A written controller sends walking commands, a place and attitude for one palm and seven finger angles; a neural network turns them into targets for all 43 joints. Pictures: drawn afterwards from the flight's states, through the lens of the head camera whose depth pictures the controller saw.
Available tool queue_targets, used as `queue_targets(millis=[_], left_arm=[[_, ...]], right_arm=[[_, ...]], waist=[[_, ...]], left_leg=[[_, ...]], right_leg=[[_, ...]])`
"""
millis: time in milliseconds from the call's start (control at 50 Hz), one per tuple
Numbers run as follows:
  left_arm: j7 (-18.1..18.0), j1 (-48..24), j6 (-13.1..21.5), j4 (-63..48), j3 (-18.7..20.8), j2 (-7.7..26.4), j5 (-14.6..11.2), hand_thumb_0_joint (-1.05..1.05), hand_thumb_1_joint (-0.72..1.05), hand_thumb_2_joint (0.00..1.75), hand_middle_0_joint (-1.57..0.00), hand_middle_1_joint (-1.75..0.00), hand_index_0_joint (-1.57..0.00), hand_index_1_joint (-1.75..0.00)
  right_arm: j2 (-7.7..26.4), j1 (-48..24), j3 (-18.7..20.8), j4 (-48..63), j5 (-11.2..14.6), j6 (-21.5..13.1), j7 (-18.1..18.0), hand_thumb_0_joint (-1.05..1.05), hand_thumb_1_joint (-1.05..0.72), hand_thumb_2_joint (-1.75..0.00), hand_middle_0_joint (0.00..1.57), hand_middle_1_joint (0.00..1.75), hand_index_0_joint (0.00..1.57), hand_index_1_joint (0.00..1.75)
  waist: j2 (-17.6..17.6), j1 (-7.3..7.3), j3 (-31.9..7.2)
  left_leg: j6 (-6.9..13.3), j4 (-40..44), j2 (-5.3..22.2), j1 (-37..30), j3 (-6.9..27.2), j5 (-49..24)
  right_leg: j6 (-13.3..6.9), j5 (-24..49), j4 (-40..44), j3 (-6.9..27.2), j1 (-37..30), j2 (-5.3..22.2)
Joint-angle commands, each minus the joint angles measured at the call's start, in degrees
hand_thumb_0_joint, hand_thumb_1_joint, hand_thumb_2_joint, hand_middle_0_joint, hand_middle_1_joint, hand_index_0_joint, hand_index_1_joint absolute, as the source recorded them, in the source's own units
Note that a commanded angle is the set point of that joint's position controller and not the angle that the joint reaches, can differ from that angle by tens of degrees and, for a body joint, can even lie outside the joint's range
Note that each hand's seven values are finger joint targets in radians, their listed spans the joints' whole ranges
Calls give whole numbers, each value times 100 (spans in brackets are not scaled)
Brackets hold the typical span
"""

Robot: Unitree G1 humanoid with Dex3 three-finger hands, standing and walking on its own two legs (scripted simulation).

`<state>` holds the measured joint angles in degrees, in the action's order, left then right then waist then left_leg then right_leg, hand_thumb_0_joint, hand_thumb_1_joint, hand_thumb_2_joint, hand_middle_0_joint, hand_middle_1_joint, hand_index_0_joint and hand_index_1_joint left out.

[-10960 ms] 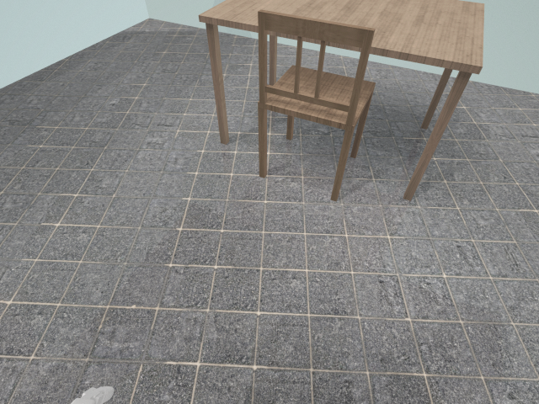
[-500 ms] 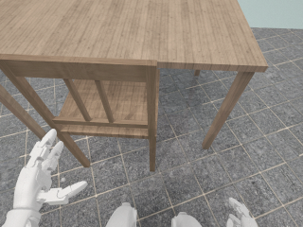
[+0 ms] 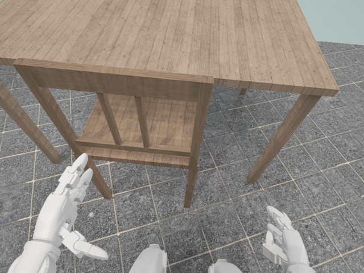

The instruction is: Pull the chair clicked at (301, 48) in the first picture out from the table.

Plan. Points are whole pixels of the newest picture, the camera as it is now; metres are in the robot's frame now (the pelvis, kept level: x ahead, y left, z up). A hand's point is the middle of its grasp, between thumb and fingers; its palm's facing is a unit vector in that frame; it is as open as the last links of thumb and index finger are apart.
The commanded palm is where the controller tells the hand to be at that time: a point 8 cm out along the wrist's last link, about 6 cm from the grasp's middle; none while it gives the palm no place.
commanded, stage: raise the hand toward the chair's back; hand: left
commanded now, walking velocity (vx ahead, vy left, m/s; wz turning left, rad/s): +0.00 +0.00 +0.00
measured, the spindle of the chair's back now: (110, 120) +0.50 +0.23 -0.02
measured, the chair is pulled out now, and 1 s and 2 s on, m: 0.00 0.00 0.00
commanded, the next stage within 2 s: aim the fingers beside a spindle in 0.70 s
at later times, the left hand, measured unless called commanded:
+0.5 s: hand (90, 198) +0.25 +0.19 +0.06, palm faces -0.01 -1.00 -0.06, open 16.9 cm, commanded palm +0.22 +0.25 +0.05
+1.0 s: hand (105, 197) +0.26 +0.17 +0.04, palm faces -0.07 -1.00 -0.03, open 16.9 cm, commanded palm +0.25 +0.23 +0.05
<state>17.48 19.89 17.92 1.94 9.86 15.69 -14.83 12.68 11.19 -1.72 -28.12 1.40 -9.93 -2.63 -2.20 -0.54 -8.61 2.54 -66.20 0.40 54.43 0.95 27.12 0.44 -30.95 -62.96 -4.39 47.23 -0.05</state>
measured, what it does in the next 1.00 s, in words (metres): stands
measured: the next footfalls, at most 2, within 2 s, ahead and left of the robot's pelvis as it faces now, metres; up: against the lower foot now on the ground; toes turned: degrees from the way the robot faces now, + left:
none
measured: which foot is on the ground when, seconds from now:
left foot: down 0.00-1.00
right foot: down 0.00-1.00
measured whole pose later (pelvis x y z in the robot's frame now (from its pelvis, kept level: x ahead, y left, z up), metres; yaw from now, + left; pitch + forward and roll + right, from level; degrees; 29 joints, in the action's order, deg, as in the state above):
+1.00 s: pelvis +0.01 -0.02 +0.00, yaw +0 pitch +16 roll -3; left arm 19.4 13.3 21.0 7.9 11.9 15.7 -16.8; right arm 14.4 12.8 -1.0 -31.3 1.3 -10.2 -3.4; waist -2.2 -1.6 -8.3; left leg 0.8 -66.3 1.3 55.1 1.8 27.6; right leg -1.3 -32.0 -63.9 -5.0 48.3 -1.0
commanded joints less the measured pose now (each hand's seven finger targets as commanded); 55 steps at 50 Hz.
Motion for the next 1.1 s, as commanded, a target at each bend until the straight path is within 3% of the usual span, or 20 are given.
queue_targets(millis=[0,20,60,120,220,240,320,420,480,540,560,620,640,720,820,860,940,1000,1040,1080], left_arm=[[-182,-545,766,-1897,742,929,-220,0,-50,30,-6,-8,-6,-8],[-276,-598,837,-1846,877,1041,-203,0,-50,30,-6,-8,-6,-8],[-320,-600,929,-1631,722,853,-170,0,-50,30,-6,-8,-6,-8],[-167,-471,751,-896,562,715,-103,0,-50,30,-6,-8,-6,-8],[227,-454,273,-733,598,831,-268,0,-50,30,-6,-8,-6,-8],[235,-453,278,-911,654,855,-330,0,-50,30,-6,-8,-6,-8],[-58,-562,608,-1398,973,1084,-383,0,-50,30,-6,-8,-6,-8],[-251,-569,931,-865,795,878,-234,0,-50,30,-6,-8,-6,-8],[-59,-484,815,-753,598,785,-216,0,-50,30,-6,-8,-6,-8],[83,-377,648,-885,642,859,-265,0,-50,30,-6,-8,-6,-8],[100,-484,648,-1092,700,967,-295,0,-50,30,-6,-8,-6,-8],[-7,-539,726,-1212,889,1031,-376,0,-50,30,-6,-8,-6,-8],[-45,-597,796,-1251,857,963,-379,0,-50,30,-6,-8,-6,-8],[-109,-664,897,-780,794,836,-334,0,-50,30,-6,-8,-6,-8],[173,-861,686,-411,610,814,-287,0,-50,30,-6,-8,-6,-8],[240,-1163,698,-620,607,875,-303,0,-50,30,-6,-8,-6,-8],[123,-1465,832,-817,775,1021,-329,0,-50,30,-6,-8,-6,-8],[-10,-1268,923,-850,731,881,-311,0,-50,30,-6,-8,-6,-8],[-68,-1005,843,-582,750,833,-277,0,-50,30,-6,-8,-6,-8],[-77,-1156,747,-405,556,695,-212,0,-50,30,-6,-8,-6,-8]], right_arm=[[866,19,417,747,5,-313,-116,0,-90,-90,20,30,20,30],[868,27,408,667,-24,-306,-115,0,-90,-90,20,30,20,30],[863,18,397,624,-34,-301,-82,0,-90,-90,20,30,20,30],[942,19,399,564,5,-254,-62,0,-90,-90,20,30,20,30],[1031,44,424,716,102,-238,-117,0,-90,-90,20,30,20,30],[1023,49,426,737,107,-258,-124,0,-90,-90,20,30,20,30],[928,25,437,620,51,-348,-140,0,-90,-90,20,30,20,30],[916,37,434,447,2,-351,-71,0,-90,-90,20,30,20,30],[976,56,457,521,39,-325,-45,0,-90,-90,20,30,20,30],[973,68,481,580,74,-303,-62,0,-90,-90,20,30,20,30],[971,45,480,603,74,-315,-71,0,-90,-90,20,30,20,30],[911,33,470,547,58,-318,-107,0,-90,-90,20,30,20,30],[891,21,462,530,46,-327,-108,0,-90,-90,20,30,20,30],[886,8,442,424,28,-314,-98,0,-90,-90,20,30,20,30],[975,52,436,488,61,-259,-120,0,-90,-90,20,30,20,30],[993,77,435,499,55,-290,-139,0,-90,-90,20,30,20,30],[963,83,414,463,15,-331,-155,0,-90,-90,20,30,20,30],[917,70,431,445,-7,-346,-110,0,-90,-90,20,30,20,30],[908,52,446,442,-3,-288,-66,0,-90,-90,20,30,20,30],[942,49,438,453,5,-225,-33,0,-90,-90,20,30,20,30]], waist=[[-525,0,-1443],[-480,9,-1429],[-572,-69,-1246],[-350,-160,-925],[-13,-104,-1194],[-92,-55,-1346],[-88,-15,-1388],[-282,-115,-866],[-339,-135,-1057],[-208,-100,-1367],[-324,-85,-1466],[-82,-93,-1415],[-187,-92,-1379],[-44,-163,-950],[125,-242,-1025],[-49,-242,-1229],[-105,-176,-1478],[-285,-99,-1636],[-213,-56,-1598],[-130,-137,-1404]], left_leg=[[-235,1277,150,-2180,520,-1395],[-241,1259,157,-2150,552,-1483],[-283,1265,173,-2093,589,-1322],[-231,1290,154,-1755,559,-876],[-129,1364,76,-1660,393,-809],[-127,1368,61,-1733,359,-955],[-117,1252,80,-1790,309,-1278],[-140,1196,76,-1471,308,-898],[-124,1163,67,-1515,239,-932],[-87,1144,60,-1632,181,-1229],[-79,1121,45,-1669,163,-1292],[-65,1064,51,-1618,169,-1403],[-76,1054,45,-1613,161,-1384],[-82,976,48,-1323,171,-1076],[-42,879,31,-1179,119,-935],[-45,861,40,-1301,137,-1028],[-42,779,46,-1358,136,-1288],[-73,773,55,-1511,140,-1530],[-83,784,50,-1401,120,-1512],[-89,793,42,-1274,134,-1349]], right_leg=[[-228,974,772,-86,31,-161],[-230,1005,739,-93,55,-175],[-218,891,693,-121,248,-157],[-199,727,790,-118,288,-163],[-176,793,1095,-24,-251,-153],[-182,879,1104,-19,-378,-147],[-184,1053,1070,4,-420,-159],[-200,746,979,11,-38,-146],[-186,843,1024,65,-124,-114],[-166,1175,1088,119,-450,-110],[-162,1254,1103,159,-522,-96],[-151,1383,1093,151,-592,-127],[-150,1357,1074,152,-532,-113],[-150,1041,1074,159,-274,-125],[-118,988,1125,276,-301,-98],[-125,1083,1053,261,-268,-82],[-144,1331,939,273,-376,-82],[-160,1521,807,204,-313,-81],[-151,1538,790,201,-351,-87],[-144,1411,781,176,-210,-86]])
